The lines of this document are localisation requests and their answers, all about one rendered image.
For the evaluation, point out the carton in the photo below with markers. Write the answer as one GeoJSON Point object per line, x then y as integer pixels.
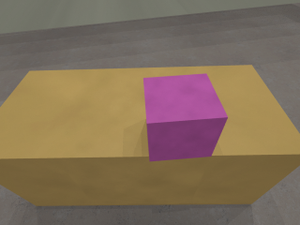
{"type": "Point", "coordinates": [184, 116]}

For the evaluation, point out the pedestal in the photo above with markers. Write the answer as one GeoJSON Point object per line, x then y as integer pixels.
{"type": "Point", "coordinates": [78, 137]}

